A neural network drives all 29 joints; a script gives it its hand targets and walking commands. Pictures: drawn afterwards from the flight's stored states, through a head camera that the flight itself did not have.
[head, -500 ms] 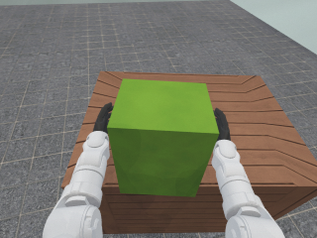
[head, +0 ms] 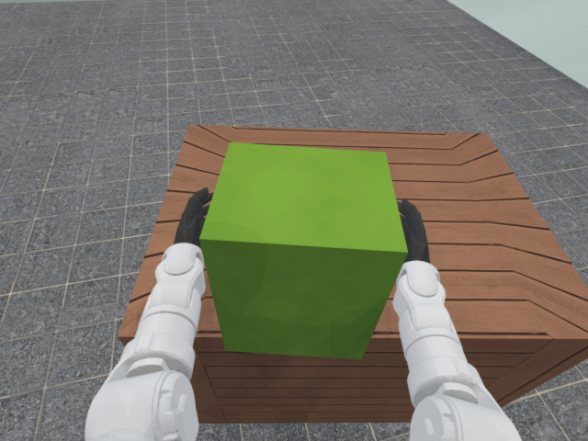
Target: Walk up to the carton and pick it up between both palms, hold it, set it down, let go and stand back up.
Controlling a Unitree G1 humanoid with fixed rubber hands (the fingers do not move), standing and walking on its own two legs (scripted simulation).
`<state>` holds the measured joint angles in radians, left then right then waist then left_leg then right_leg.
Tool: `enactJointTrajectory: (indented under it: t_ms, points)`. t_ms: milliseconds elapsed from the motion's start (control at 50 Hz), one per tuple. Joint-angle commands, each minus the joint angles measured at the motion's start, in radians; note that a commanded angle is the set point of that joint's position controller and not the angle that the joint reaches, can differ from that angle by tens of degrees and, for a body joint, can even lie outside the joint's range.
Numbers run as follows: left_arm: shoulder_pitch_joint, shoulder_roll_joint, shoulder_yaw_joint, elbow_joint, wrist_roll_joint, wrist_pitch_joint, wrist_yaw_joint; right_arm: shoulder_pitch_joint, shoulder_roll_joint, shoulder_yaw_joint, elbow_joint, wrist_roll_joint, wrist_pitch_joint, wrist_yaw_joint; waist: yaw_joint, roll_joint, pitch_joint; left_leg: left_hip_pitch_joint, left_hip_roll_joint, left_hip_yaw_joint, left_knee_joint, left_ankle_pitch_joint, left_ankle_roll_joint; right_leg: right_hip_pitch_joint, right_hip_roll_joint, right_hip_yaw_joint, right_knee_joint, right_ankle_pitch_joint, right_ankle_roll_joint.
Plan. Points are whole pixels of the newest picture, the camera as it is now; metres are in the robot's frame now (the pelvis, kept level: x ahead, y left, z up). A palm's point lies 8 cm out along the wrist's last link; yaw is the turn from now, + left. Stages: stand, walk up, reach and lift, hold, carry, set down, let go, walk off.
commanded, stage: set down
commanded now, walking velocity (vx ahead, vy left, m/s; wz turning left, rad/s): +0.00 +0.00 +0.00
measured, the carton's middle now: (300, 258) +0.40 +0.02 +0.01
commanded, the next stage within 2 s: none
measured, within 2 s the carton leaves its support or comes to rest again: neither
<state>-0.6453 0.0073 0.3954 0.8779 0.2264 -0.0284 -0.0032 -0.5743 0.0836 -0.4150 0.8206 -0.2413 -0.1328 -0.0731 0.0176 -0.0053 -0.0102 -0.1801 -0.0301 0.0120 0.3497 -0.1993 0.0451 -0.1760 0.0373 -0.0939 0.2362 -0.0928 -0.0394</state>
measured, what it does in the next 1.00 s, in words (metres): stands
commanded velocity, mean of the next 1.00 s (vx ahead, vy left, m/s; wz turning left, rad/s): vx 0.00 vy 0.00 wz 0.00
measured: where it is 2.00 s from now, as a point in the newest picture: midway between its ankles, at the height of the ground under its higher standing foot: outside the picture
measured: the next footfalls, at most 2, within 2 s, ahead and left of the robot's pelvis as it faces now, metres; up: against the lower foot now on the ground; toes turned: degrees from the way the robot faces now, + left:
none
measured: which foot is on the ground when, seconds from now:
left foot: down 0.00-1.00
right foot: down 0.00-1.00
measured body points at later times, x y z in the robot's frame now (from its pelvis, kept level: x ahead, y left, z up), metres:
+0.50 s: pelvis -0.01 -0.01 +0.00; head +0.02 +0.01 +0.45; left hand +0.39 +0.18 +0.06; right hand +0.38 -0.15 +0.06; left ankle -0.01 +0.08 -0.75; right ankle +0.02 -0.09 -0.75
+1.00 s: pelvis -0.01 +0.00 +0.00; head +0.04 +0.01 +0.45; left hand +0.40 +0.18 +0.06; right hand +0.38 -0.15 +0.06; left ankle -0.01 +0.08 -0.75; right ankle +0.02 -0.09 -0.75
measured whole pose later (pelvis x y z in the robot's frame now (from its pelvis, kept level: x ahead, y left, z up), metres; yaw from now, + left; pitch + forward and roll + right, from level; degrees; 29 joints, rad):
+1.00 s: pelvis -0.01 +0.00 +0.00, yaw +1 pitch +2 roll +0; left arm -0.72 -0.04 0.60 0.85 0.39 -0.07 -0.11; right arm -0.64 0.19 -0.65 0.75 -0.47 -0.22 -0.01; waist 0.01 -0.01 0.05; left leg -0.21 -0.05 0.01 0.33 -0.17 0.05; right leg -0.23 0.01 -0.10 0.29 -0.11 -0.03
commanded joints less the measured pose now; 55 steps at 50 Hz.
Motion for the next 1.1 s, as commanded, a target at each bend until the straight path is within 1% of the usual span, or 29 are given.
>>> enactJointTrajectory:
  t_ms: [0, 20, 40, 80, 120, 220, 280, 380, 400, 420, 440, 460, 540, 620, 760, 860, 960, 1020, 1060, 1080]
  points:
    - [-0.588, -0.514, -0.265, -0.088, 0.036, -0.042, -0.119, -0.598, 0.501, 0.330, -0.097, -0.059, -0.077, 0.138, 0.006, 0.040, -0.434, -0.045, 0.052, 0.031, -0.059, 0.301, -0.089, 0.365, -0.049, 0.021, 0.041, 0.156, 0.027]
    - [-0.587, -0.508, -0.261, -0.085, 0.042, -0.042, -0.120, -0.590, 0.497, 0.318, -0.086, -0.070, -0.078, 0.138, 0.001, 0.040, -0.424, -0.046, 0.053, 0.032, -0.063, 0.284, -0.089, 0.359, -0.050, 0.020, 0.039, 0.140, 0.027]
    - [-0.575, -0.505, -0.250, -0.079, 0.048, -0.041, -0.121, -0.583, 0.496, 0.312, -0.083, -0.075, -0.081, 0.138, 0.006, 0.040, -0.412, -0.053, 0.052, 0.034, -0.065, 0.276, -0.086, 0.360, -0.051, 0.021, 0.039, 0.134, 0.027]
    - [-0.565, -0.503, -0.240, -0.077, 0.057, -0.042, -0.123, -0.568, 0.499, 0.302, -0.070, -0.084, -0.085, 0.138, 0.006, 0.042, -0.401, -0.058, 0.053, 0.038, -0.066, 0.272, -0.083, 0.360, -0.052, 0.019, 0.039, 0.128, 0.027]
    - [-0.566, -0.495, -0.227, -0.073, 0.066, -0.042, -0.125, -0.562, 0.496, 0.283, -0.062, -0.098, -0.087, 0.139, 0.009, 0.042, -0.391, -0.067, 0.052, 0.043, -0.073, 0.241, -0.080, 0.352, -0.054, 0.018, 0.036, 0.095, 0.026]
    - [-0.533, -0.481, -0.194, -0.061, 0.091, -0.038, -0.130, -0.526, 0.495, 0.253, -0.041, -0.128, -0.091, 0.140, 0.011, 0.039, -0.353, -0.076, 0.049, 0.051, -0.080, 0.211, -0.071, 0.342, -0.057, 0.015, 0.035, 0.069, 0.030]
    - [-0.518, -0.481, -0.187, -0.061, 0.099, -0.039, -0.131, -0.504, 0.499, 0.240, -0.029, -0.140, -0.094, 0.140, 0.012, 0.045, -0.341, -0.081, 0.051, 0.054, -0.081, 0.206, -0.069, 0.334, -0.058, 0.012, 0.034, 0.058, 0.030]
    - [-0.499, -0.475, -0.170, -0.052, 0.115, -0.042, -0.135, -0.481, 0.505, 0.221, -0.018, -0.161, -0.098, 0.141, 0.012, 0.039, -0.319, -0.090, 0.049, 0.059, -0.084, 0.181, -0.063, 0.325, -0.059, 0.011, 0.034, 0.040, 0.034]
    - [-0.721, -0.442, -0.173, -0.077, 0.067, -0.044, -0.144, -0.592, 0.459, 0.107, -0.053, -0.198, -0.076, 0.129, -0.095, 0.015, -0.348, -0.176, 0.037, 0.054, -0.122, -0.010, -0.047, 0.263, -0.060, 0.016, 0.052, -0.069, 0.048]
    - [-0.698, -0.433, -0.145, -0.057, 0.089, -0.049, -0.142, -0.567, 0.484, 0.102, -0.015, -0.216, -0.062, 0.133, -0.057, 0.035, -0.287, -0.187, 0.046, 0.060, -0.133, -0.041, -0.039, 0.288, -0.063, 0.013, 0.066, -0.086, 0.043]
    - [-0.693, -0.416, -0.134, -0.073, 0.096, -0.046, -0.139, -0.539, 0.465, 0.089, -0.023, -0.222, -0.056, 0.136, -0.065, 0.042, -0.299, -0.166, 0.049, 0.062, -0.134, -0.047, -0.043, 0.292, -0.065, 0.012, 0.063, -0.089, 0.041]
    - [-0.674, -0.415, -0.128, -0.068, 0.102, -0.041, -0.137, -0.531, 0.466, 0.084, -0.027, -0.227, -0.052, 0.135, -0.056, 0.047, -0.307, -0.165, 0.053, 0.061, -0.133, -0.035, -0.046, 0.285, -0.066, 0.010, 0.061, -0.076, 0.041]
    - [-0.643, -0.443, -0.109, -0.055, 0.116, -0.052, -0.140, -0.530, 0.482, 0.081, -0.036, -0.240, -0.067, 0.144, -0.044, 0.054, -0.370, -0.126, 0.052, 0.055, -0.111, 0.037, -0.064, 0.265, -0.062, 0.000, 0.062, 0.012, 0.048]
    - [-0.627, -0.447, -0.089, -0.040, 0.134, -0.067, -0.140, -0.522, 0.480, 0.079, -0.025, -0.247, -0.087, 0.151, -0.045, 0.043, -0.361, -0.096, 0.058, 0.042, -0.102, 0.074, -0.069, 0.252, -0.056, -0.009, 0.062, 0.038, 0.053]
    - [-0.600, -0.429, -0.059, -0.027, 0.158, -0.068, -0.146, -0.485, 0.465, 0.066, -0.009, -0.262, -0.090, 0.148, -0.048, 0.016, -0.298, -0.109, 0.060, 0.041, -0.116, 0.051, -0.058, 0.243, -0.053, -0.011, 0.055, 0.010, 0.060]
    - [-0.581, -0.419, -0.034, -0.030, 0.181, -0.066, -0.151, -0.455, 0.455, 0.045, -0.006, -0.275, -0.082, 0.152, -0.050, 0.020, -0.271, -0.104, 0.061, 0.040, -0.119, 0.032, -0.058, 0.225, -0.049, -0.014, 0.054, -0.016, 0.062]
    - [-0.568, -0.389, -0.019, -0.038, 0.198, -0.068, -0.150, -0.430, 0.419, 0.013, -0.011, -0.290, -0.071, 0.159, -0.048, 0.032, -0.268, -0.080, 0.062, 0.043, -0.118, 0.030, -0.066, 0.218, -0.044, -0.019, 0.057, -0.020, 0.065]
    - [-0.551, -0.334, -0.009, -0.034, 0.203, -0.073, -0.136, -0.405, 0.365, -0.009, -0.007, -0.291, -0.066, 0.153, -0.048, 0.035, -0.262, -0.072, 0.062, 0.045, -0.111, 0.035, -0.071, 0.207, -0.041, -0.019, 0.059, -0.022, 0.066]
    - [-0.529, -0.233, -0.001, -0.027, 0.197, -0.081, -0.109, -0.371, 0.269, -0.030, 0.002, -0.279, -0.063, 0.133, -0.050, 0.036, -0.248, -0.076, 0.063, 0.048, -0.105, 0.035, -0.072, 0.195, -0.040, -0.015, 0.064, -0.029, 0.066]
    - [-0.512, -0.154, 0.000, -0.028, 0.187, -0.087, -0.088, -0.348, 0.194, -0.042, 0.009, -0.262, -0.062, 0.116, -0.052, 0.036, -0.238, -0.078, 0.064, 0.048, -0.101, 0.034, -0.072, 0.184, -0.039, -0.012, 0.068, -0.035, 0.065]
